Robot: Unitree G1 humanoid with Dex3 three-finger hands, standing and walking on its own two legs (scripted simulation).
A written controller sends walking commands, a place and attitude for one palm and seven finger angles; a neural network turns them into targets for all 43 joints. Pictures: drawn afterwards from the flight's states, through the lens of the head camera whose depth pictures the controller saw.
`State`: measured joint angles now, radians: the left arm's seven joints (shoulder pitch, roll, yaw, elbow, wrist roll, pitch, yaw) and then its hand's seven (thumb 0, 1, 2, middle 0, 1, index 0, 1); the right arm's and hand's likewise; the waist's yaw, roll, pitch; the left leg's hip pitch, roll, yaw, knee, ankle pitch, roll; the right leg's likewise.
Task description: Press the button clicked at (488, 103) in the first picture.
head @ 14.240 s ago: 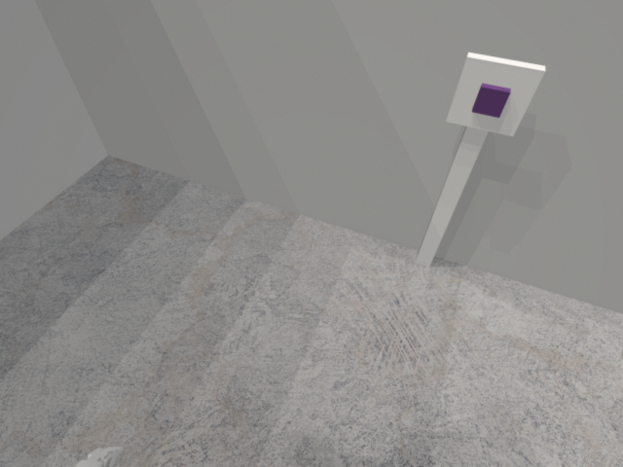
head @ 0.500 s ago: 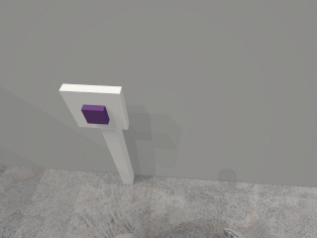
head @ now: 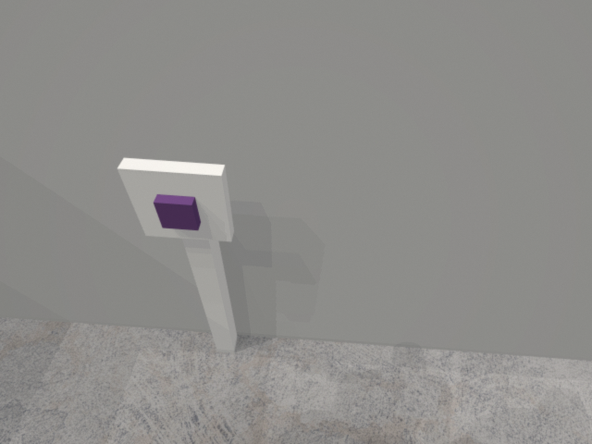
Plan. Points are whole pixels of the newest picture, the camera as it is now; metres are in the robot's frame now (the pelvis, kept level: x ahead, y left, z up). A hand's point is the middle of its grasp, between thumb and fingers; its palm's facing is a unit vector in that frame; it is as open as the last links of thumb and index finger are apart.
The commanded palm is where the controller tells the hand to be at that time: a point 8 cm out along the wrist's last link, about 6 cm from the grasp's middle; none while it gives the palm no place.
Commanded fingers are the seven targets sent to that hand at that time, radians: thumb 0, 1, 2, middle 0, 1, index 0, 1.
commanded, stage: come to a stop and stand still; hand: left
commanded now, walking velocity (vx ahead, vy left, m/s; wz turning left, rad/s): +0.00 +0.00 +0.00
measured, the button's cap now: (178, 211) +0.50 +0.25 -0.02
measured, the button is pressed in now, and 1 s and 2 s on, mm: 0 0 0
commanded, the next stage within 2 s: look again from close up in 0.12 s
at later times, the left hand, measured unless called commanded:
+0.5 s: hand out of the picture +0.01 +0.20 -0.18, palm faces +0.02 -0.98 -0.19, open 7.3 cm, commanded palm none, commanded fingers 0.00 0.90 0.90 -0.20 -0.30 -0.20 -0.30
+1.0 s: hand (153, 372) +0.22 +0.21 -0.04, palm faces +0.24 -0.97 -0.08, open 6.8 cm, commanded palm +0.13 +0.25 -0.07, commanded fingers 0.00 0.90 0.90 -0.50 -0.63 -0.50 -0.63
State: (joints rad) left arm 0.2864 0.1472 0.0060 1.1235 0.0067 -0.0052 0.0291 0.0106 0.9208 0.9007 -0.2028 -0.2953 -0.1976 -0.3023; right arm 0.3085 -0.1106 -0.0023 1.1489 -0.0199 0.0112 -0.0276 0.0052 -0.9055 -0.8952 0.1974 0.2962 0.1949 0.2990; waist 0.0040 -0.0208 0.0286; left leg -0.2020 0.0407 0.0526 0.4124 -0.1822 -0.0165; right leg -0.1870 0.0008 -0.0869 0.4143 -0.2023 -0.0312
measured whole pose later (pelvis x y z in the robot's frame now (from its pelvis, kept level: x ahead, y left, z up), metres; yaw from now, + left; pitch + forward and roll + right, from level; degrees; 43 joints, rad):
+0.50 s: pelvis +0.00 +0.03 -0.01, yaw -1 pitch -1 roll +0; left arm 0.32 0.13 0.00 1.08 0.02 -0.02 0.04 0.01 0.91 0.90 -0.20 -0.30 -0.20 -0.30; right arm 0.34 -0.13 0.01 1.05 -0.03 0.00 -0.02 0.01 -0.92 -0.90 0.20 0.30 0.20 0.30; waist -0.01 0.02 -0.01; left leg -0.27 0.00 0.06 0.54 -0.26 0.03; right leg -0.25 -0.04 -0.06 0.53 -0.26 0.01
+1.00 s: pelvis +0.02 +0.03 -0.02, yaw +1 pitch +5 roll +0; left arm 0.43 0.16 0.08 0.17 -0.17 -0.23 0.04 0.02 0.94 0.90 -0.28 -0.39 -0.28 -0.39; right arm 0.27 -0.23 -0.02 0.77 0.01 -0.26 -0.05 0.01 -0.91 -0.89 0.20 0.30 0.20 0.30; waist -0.03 0.01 -0.07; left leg -0.43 -0.01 0.04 0.68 -0.34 0.02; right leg -0.41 -0.06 -0.08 0.69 -0.36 0.00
